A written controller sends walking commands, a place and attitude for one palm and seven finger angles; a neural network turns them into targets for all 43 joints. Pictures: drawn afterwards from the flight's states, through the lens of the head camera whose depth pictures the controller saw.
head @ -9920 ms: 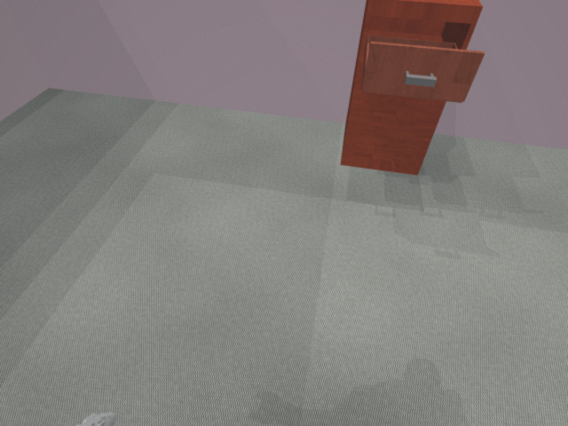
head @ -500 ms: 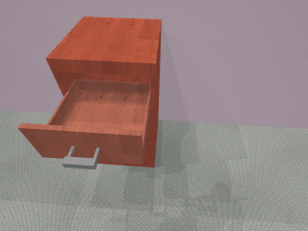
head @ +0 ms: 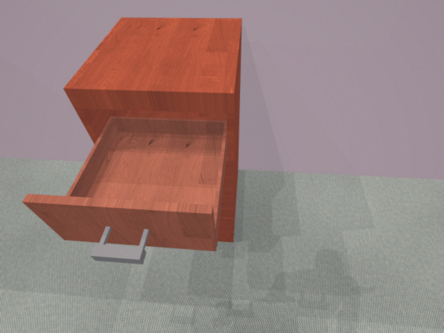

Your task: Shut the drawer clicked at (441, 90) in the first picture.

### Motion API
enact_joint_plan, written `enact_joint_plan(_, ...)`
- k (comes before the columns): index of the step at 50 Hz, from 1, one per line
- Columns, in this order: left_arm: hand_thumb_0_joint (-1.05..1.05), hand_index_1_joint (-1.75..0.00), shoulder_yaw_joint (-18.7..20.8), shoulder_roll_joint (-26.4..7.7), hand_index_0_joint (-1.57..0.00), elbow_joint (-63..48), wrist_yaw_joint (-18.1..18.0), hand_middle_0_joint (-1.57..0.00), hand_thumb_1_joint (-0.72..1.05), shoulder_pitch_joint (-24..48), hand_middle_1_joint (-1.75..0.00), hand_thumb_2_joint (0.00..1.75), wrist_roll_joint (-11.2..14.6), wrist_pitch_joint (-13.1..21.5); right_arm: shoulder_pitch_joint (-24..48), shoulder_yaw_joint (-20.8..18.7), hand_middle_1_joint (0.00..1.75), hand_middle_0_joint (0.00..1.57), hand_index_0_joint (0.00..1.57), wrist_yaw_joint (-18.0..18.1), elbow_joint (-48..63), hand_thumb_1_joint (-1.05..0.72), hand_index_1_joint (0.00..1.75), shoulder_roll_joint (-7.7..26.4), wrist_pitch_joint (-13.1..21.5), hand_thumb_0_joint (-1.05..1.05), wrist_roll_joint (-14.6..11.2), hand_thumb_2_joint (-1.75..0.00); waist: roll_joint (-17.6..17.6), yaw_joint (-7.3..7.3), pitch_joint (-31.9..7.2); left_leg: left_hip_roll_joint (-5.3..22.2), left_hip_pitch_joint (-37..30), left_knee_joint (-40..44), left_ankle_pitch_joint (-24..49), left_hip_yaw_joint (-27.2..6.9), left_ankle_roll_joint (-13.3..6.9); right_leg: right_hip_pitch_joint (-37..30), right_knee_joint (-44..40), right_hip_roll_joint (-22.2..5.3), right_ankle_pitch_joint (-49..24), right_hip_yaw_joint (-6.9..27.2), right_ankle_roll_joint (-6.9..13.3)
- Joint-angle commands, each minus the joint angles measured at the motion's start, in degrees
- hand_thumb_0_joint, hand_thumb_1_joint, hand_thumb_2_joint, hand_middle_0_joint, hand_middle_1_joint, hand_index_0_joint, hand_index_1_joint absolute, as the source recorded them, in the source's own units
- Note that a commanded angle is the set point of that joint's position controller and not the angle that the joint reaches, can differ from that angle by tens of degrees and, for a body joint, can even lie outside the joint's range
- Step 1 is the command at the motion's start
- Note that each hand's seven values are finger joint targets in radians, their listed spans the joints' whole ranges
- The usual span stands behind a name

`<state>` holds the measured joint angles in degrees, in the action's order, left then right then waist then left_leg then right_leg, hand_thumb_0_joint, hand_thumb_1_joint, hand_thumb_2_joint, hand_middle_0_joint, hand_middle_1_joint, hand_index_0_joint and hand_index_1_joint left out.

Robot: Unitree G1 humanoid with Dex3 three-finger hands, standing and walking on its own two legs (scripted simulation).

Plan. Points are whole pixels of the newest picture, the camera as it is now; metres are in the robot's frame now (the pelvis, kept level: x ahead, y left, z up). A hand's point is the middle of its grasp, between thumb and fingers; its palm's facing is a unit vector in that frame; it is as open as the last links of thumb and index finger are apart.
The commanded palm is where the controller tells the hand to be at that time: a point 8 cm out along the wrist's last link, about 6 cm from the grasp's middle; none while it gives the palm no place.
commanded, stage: come to a stop and stand still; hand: left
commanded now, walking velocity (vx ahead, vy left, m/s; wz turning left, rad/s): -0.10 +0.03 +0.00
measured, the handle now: (122, 243) +0.30 +0.24 -0.07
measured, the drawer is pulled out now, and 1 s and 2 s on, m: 0.30 0.30 0.28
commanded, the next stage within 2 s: look again from close up in 0.62 s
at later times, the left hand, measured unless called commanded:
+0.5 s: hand out of the picture -0.01 +0.21 -0.16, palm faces +0.00 -0.97 -0.25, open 7.3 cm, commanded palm none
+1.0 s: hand out of the picture +0.02 +0.17 -0.16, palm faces -0.02 -0.98 -0.22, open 7.3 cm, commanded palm none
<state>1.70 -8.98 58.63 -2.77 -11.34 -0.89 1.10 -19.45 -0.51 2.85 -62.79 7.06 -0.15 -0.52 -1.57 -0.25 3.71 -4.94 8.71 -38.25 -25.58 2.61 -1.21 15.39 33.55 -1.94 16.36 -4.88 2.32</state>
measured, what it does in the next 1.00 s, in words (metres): steps on the spot: left foot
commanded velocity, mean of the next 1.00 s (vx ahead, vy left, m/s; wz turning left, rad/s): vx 0.00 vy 0.00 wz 0.00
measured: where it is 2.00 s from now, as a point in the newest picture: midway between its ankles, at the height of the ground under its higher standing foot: outside the picture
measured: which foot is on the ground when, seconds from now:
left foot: up 0.00-0.08, down 0.10-1.00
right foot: down 0.00-1.00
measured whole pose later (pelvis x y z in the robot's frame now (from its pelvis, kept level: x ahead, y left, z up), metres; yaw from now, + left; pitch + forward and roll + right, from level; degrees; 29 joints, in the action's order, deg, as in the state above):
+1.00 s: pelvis +0.01 +0.00 +0.01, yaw -2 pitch -1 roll +1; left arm -0.9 -7.8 63.8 -1.9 -16.8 -0.8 0.7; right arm -19.1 1.5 1.4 -64.0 8.6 1.4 0.4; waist -1.7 -0.1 1.0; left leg 0.3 5.9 -24.0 -16.6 4.4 -0.2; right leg 12.5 28.3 -1.0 14.5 -3.0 1.3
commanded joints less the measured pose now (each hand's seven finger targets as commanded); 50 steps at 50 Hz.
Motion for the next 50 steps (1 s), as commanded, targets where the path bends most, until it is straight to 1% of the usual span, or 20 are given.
enact_joint_plan(1, 0.0, -0.3, 0.73, -6.44, -0.2, -1.73, -0.42, -0.2, 0.9, -3.28, -0.3, 0.9, -0.68, -0.67, -4.43, -0.88, 0.3, 0.2, 0.2, -0.4, 2.01, -0.9, 0.3, 0.69, -0.49, 0.0, 0.34, -0.9, 13.39, -0.92, -0.21, 6.21, 5.49, -1.35, -4.7, -3.32, 1.16, -0.8, -10.25, -15.66, -38.7, 12.55, 10.94)
enact_joint_plan(3, 0.0, -0.3, 1.05, -7.27, -0.2, -2.52, 0.09, -0.2, 0.9, -2.35, -0.3, 0.9, -0.06, -1.01, -6.92, -0.78, 0.3, 0.2, 0.2, -0.85, 0.56, -0.9, 0.3, 0.54, -0.18, 0.0, 0.51, -0.9, 10.99, -2.09, -2.14, 5.4, 0.12, 10.82, 9.2, -0.49, 1.58, 0.74, -7.78, -11.48, -25.06, 9.97, 6.61)
enact_joint_plan(4, 0.0, -0.3, 1.07, -7.08, -0.2, -2.59, 0.28, -0.2, 0.9, -2.57, -0.3, 0.9, 0.33, -1.15, -7.21, -0.82, 0.3, 0.2, 0.2, -0.96, -0.19, -0.9, 0.3, 0.86, 0.21, 0.0, 0.75, -0.9, 6.07, -1.8, -1.92, 5.54, -2.39, 14.17, 14.84, -0.39, 1.64, 2.85, -6.53, -8.83, -17.51, 9.02, 4.6)
enact_joint_plan(5, 0.0, -0.3, 1.21, -6.39, -0.2, -3.02, 0.46, -0.2, 0.9, -3.01, -0.3, 0.9, 0.63, -1.48, -6.39, -0.94, 0.3, 0.2, 0.2, -0.87, 0.31, -0.9, 0.3, 2.61, 0.56, 0.0, 1.12, -0.9, 1.52, -1.06, -1.57, 7.92, -1.13, 15.28, 16.45, -2.71, 0.99, 3.7, -5.08, -6.28, -11.02, 8.17, 2.61)
enact_joint_plan(6, 0.0, -0.3, 1.23, -5.31, -0.2, -3.41, 0.65, -0.2, 0.9, -3.65, -0.3, 0.9, 0.69, -1.85, -3.98, -0.99, 0.3, 0.2, 0.2, -0.84, 1.43, -0.9, 0.3, 4.5, 0.94, 0.0, 1.48, -0.9, -4.75, 0.17, -0.82, 12.73, 4.07, 18.38, 18.5, -8.25, -0.91, 2.14, -4.42, -3.08, -5.56, 6.61, 0.57)
enact_joint_plan(7, 0.0, -0.3, 1.19, -4.63, -0.2, -3.43, 0.65, -0.2, 0.9, -4.44, -0.3, 0.9, 0.46, -1.83, -0.87, -1.0, 0.3, 0.2, 0.2, -0.91, 2.65, -0.9, 0.3, 5.58, 1.06, 0.0, 1.74, -0.9, -4.71, 1.57, -0.63, 15.2, 8.96, 19.64, 18.54, -9.62, -2.32, -2.52, -4.35, -1.62, -4.07, 5.31, -0.47)
enact_joint_plan(9, 0.0, -0.3, 0.91, -3.72, -0.2, -2.35, 0.6, -0.2, 0.9, -5.27, -0.3, 0.9, -0.14, -2.08, 2.91, -0.86, 0.3, 0.2, 0.2, -0.99, 3.7, -0.9, 0.3, 5.33, 1.26, 0.0, 1.57, -0.9, -4.55, 2.61, 2.46, 15.22, 13.58, 22.05, 15.22, -9.65, -2.74, -5.97, -3.76, -1.72, -3.92, 5.33, -0.63)
enact_joint_plan(10, 0.0, -0.3, 0.43, -7.28, -0.2, 0.87, -1.7, -0.2, 0.9, -11.97, -0.3, 0.9, 0.0, -0.59, 8.44, -1.71, 0.3, 0.2, 0.2, -1.05, 7.74, -0.9, 0.3, 9.89, 1.78, 0.0, 0.36, -0.9, 0.31, 4.3, -3.42, 13.2, 6.64, 5.2, 25.87, -1.67, 0.42, -4.55, -6.82, -7.04, -28.28, 8.34, -0.5)
enact_joint_plan(11, 0.0, -0.3, 0.77, -9.79, -0.2, -1.72, -1.16, -0.2, 0.9, -7.52, -0.3, 0.9, 0.06, 0.44, 2.12, -1.33, 0.3, 0.2, 0.2, -1.47, 9.01, -0.9, 0.3, 5.83, 1.31, 0.0, 0.65, -0.9, 0.72, -0.56, -9.23, 8.07, 6.59, 6.17, 9.56, -1.99, 1.35, -6.1, -6.86, -11.49, -22.25, 13.83, 2.48)
enact_joint_plan(12, 0.0, -0.3, 0.6, -9.57, -0.2, -2.49, -0.54, -0.2, 0.9, -5.26, -0.3, 0.9, 0.26, 0.48, 1.05, -0.93, 0.3, 0.2, 0.2, -1.48, 8.08, -0.9, 0.3, 4.84, 1.13, 0.0, 0.84, -0.9, -1.15, -0.85, -7.43, 7.88, 3.98, 9.59, 7.44, -2.2, 0.94, -1.73, -7.83, -10.88, -11.72, 13.48, 3.48)
enact_joint_plan(13, 0.0, -0.3, 0.3, -8.77, -0.2, -2.85, -0.28, -0.2, 0.9, -4.12, -0.3, 0.9, 0.1, 0.37, -1.42, -0.79, 0.3, 0.2, 0.2, -1.74, 7.62, -0.9, 0.3, 5.13, 1.28, 0.0, 1.06, -0.9, -3.06, -1.85, -6.76, 9.32, 3.19, 11.85, 11.7, -3.82, 0.29, -0.03, -7.06, -7.86, -5.35, 10.66, 2.88)
enact_joint_plan(14, 0.0, -0.3, 0.03, -7.74, -0.2, -3.3, -0.02, -0.2, 0.9, -4.09, -0.3, 0.9, 0.07, -0.09, -1.98, -0.61, 0.3, 0.2, 0.2, -1.91, 7.84, -0.9, 0.3, 6.01, 1.45, 0.0, 1.5, -0.9, -7.36, -1.23, -4.39, 11.51, 4.94, 14.31, 13.0, -5.63, -0.75, 0.82, -6.33, -4.78, -0.75, 7.94, 1.81)
enact_joint_plan(15, 0.0, -0.3, -0.24, -7.03, -0.2, -3.22, 0.17, -0.2, 0.9, -4.43, -0.3, 0.9, 0.0, -0.49, -0.8, -0.62, 0.3, 0.2, 0.2, -1.9, 8.43, -0.9, 0.3, 7.0, 1.42, 0.0, 1.53, -0.9, -8.24, -0.61, -2.22, 12.89, 7.52, 17.03, 12.12, -7.59, -1.61, 0.25, -5.44, -2.72, 0.9, 5.88, 0.77)
enact_joint_plan(16, 0.0, -0.3, -0.54, -6.3, -0.2, -2.93, 0.35, -0.2, 0.9, -4.97, -0.3, 0.9, -0.1, -0.63, 0.36, -0.57, 0.3, 0.2, 0.2, -1.82, 8.9, -0.9, 0.3, 7.7, 1.37, 0.0, 1.45, -0.9, -6.75, 0.03, -0.31, 13.27, 9.52, 18.7, 10.49, -8.26, -2.07, -0.71, -5.32, -2.02, 0.36, 4.75, 0.13)
enact_joint_plan(18, 0.0, -0.3, -1.14, -5.45, -0.2, -2.21, 0.68, -0.2, 0.9, -5.93, -0.3, 0.9, -0.1, -0.67, 0.7, -0.33, 0.3, 0.2, 0.2, -1.78, 9.57, -0.9, 0.3, 8.36, 1.25, 0.0, 1.3, -0.9, 0.56, 0.18, 3.56, 12.22, 12.09, 20.17, 4.16, -8.02, -2.05, -0.42, -7.31, -2.17, 0.42, 6.08, 0.12)
enact_joint_plan(23, 0.0, -0.3, -1.32, -5.57, -0.2, -1.63, 0.97, -0.2, 0.9, -7.41, -0.3, 0.9, -0.07, -0.57, -0.46, -0.02, 0.3, 0.2, 0.2, -1.98, 8.49, -0.9, 0.3, 9.37, 1.37, 0.0, 1.45, -0.9, 2.07, 0.09, 4.74, 11.34, 11.1, 23.22, -0.38, -7.79, -1.92, 0.53, -8.83, -2.5, 1.8, 7.34, -0.09)
enact_joint_plan(32, 0.0, -0.3, -1.46, -5.61, -0.2, 0.08, 0.98, -0.2, 0.9, -8.69, -0.3, 0.9, 0.23, 0.21, -2.12, 0.84, 0.3, 0.2, 0.2, -1.84, 5.22, -0.9, 0.3, 8.67, 2.18, 0.0, 1.25, -0.9, 2.72, 0.07, -0.92, 10.6, 4.42, 20.57, 11.16, -4.92, -1.61, -2.13, -9.82, -3.98, -4.33, 8.13, -0.14)
enact_joint_plan(37, 0.0, -0.3, -1.53, -5.24, -0.2, 1.5, 0.78, -0.2, 0.9, -8.87, -0.3, 0.9, 0.33, 0.4, -2.94, 1.1, 0.3, 0.2, 0.2, -1.57, 3.01, -0.9, 0.3, 7.73, 2.38, 0.0, 1.15, -0.9, 1.99, 0.09, -1.32, 10.79, 2.6, 19.44, 16.91, -4.0, -1.3, -3.14, -9.28, -4.18, -9.28, 7.76, -0.01)
enact_joint_plan(45, 0.0, -0.3, -1.58, -4.6, -0.2, 3.2, 0.59, -0.2, 0.9, -8.91, -0.3, 0.9, 0.4, 0.41, -3.73, 1.38, 0.3, 0.2, 0.2, -1.18, 0.44, -0.9, 0.3, 6.3, 2.23, 0.0, 1.11, -0.9, 0.58, 0.18, 1.01, 10.96, 2.57, 19.33, 18.42, -3.24, -0.75, -3.43, -9.99, -4.29, -11.74, 7.69, 0.36)
enact_joint_plan(50, 0.0, -0.3, -1.6, -4.6, -0.2, 3.55, 0.47, -0.2, 0.9, -9.09, -0.3, 0.9, 0.44, 0.67, -4.19, 1.41, 0.3, 0.2, 0.2, -1.0, -0.51, -0.9, 0.3, 6.01, 2.31, 0.0, 1.07, -0.9, 1.8, 0.19, -0.67, 11.09, 0.97, 18.46, 21.91, -2.9, -0.55, -5.24, -9.72, -4.6, -16.85, 7.55, 0.55)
